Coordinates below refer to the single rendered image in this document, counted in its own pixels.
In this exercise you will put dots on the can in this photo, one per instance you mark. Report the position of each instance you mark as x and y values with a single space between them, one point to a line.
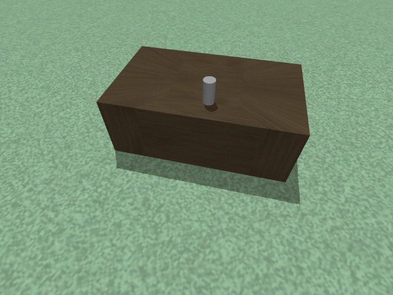
209 89

